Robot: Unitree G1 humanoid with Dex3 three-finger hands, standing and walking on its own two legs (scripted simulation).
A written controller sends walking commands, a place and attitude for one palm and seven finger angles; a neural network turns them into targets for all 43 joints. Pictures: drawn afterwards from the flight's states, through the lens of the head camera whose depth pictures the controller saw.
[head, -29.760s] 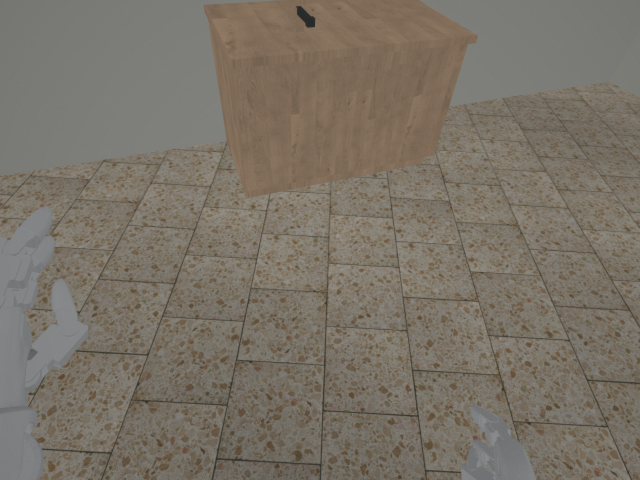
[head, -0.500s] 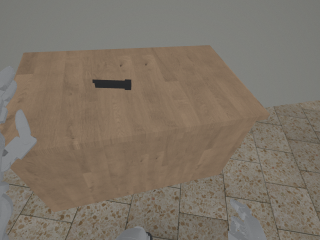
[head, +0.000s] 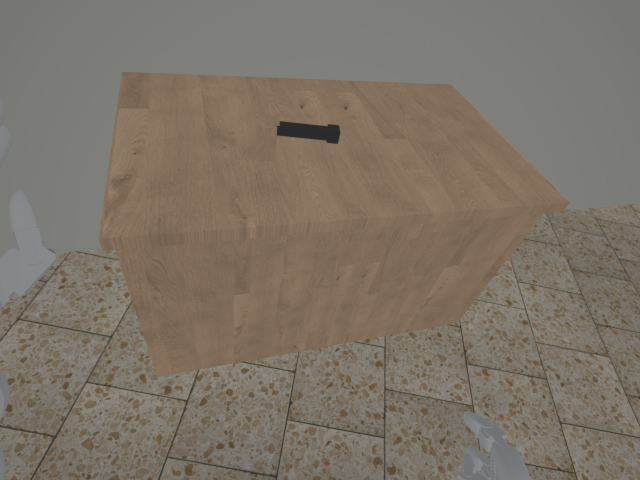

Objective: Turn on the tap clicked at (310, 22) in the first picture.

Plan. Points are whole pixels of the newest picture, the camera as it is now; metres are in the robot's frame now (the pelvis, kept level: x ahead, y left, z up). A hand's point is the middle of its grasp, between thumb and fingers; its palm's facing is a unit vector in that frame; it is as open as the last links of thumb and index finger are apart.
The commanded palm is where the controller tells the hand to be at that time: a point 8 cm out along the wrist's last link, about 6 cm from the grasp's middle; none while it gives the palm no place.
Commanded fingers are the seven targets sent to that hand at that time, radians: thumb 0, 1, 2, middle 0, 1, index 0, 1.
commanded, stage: come to a stop and stand still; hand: left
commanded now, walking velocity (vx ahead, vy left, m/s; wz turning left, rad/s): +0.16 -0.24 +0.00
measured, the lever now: (332, 134) +0.77 +0.06 +0.04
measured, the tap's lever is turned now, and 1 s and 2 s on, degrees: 79 79 79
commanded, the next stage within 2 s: look again from close up in 0.72 s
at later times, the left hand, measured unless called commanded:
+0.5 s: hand out of the picture +0.14 +0.27 +0.20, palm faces +0.40 -0.85 -0.34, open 7.5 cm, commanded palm +0.09 +0.30 +0.21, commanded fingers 0.00 0.90 0.90 -0.20 -0.30 -0.20 -0.30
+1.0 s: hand out of the picture +0.15 +0.28 +0.20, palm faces +0.43 -0.79 -0.44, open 7.4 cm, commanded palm +0.11 +0.31 +0.21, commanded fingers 0.00 0.90 0.90 -0.20 -0.30 -0.20 -0.30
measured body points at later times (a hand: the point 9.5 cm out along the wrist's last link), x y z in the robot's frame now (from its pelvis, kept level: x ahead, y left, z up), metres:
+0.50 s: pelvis -0.08 +0.03 +0.02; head -0.08 +0.04 +0.47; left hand +0.11 +0.32 +0.22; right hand +0.07 -0.21 -0.07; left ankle -0.05 +0.14 -0.60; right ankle -0.12 -0.07 -0.70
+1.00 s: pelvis -0.06 +0.03 +0.03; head -0.05 +0.01 +0.48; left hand +0.12 +0.32 +0.22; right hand +0.08 -0.19 -0.08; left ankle -0.02 +0.16 -0.67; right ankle -0.05 -0.07 -0.70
